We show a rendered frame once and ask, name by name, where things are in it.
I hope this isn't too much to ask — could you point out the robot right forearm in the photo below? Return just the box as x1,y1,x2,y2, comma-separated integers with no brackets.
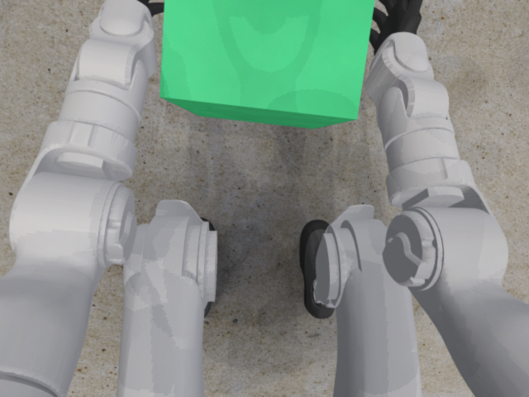
365,32,508,247

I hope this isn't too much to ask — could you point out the carton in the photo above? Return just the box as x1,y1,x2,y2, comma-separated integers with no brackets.
160,0,375,129

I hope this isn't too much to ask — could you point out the left robot upper arm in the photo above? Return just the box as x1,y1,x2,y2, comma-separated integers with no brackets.
0,171,136,397

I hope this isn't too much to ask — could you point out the robot left forearm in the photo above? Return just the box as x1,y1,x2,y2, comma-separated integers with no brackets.
8,0,157,253

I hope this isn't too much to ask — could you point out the robot right thigh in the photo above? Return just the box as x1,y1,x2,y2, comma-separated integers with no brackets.
317,219,422,397

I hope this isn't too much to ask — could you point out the robot left thigh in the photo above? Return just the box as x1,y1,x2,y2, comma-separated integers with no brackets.
117,215,217,397

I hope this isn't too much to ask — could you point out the robot thigh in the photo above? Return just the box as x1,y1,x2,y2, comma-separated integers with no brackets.
117,215,217,397
317,219,422,397

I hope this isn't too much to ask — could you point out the robot left hand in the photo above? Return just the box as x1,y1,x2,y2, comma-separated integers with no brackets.
137,0,164,17

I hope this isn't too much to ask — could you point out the robot right hand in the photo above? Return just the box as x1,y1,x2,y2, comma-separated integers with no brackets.
369,0,423,55

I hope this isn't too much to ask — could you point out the right robot upper arm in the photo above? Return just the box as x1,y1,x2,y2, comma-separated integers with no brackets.
382,207,529,397

